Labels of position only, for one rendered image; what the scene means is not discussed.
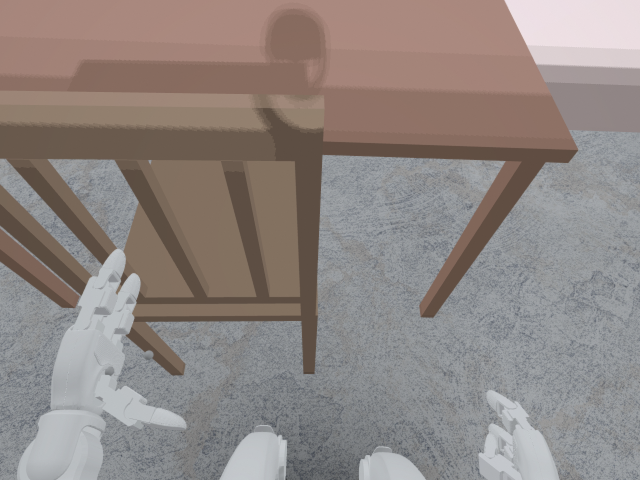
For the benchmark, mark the robot left shin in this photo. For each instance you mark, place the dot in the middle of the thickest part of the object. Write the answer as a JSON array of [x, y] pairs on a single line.
[[263, 428]]

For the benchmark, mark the robot left forearm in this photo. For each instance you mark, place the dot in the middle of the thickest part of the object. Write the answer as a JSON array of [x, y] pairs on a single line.
[[67, 447]]

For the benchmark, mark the chair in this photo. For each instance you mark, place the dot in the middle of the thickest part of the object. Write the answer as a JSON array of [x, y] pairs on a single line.
[[227, 224]]

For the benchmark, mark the right robot thigh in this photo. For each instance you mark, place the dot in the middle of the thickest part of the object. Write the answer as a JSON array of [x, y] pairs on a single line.
[[388, 466]]

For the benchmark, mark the right robot hand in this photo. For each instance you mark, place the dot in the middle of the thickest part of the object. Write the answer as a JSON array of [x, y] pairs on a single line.
[[526, 453]]

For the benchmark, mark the left robot hand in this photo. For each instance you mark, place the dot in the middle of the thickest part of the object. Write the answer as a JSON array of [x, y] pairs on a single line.
[[93, 344]]

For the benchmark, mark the table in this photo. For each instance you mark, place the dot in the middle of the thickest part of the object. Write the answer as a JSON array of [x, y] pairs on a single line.
[[439, 79]]

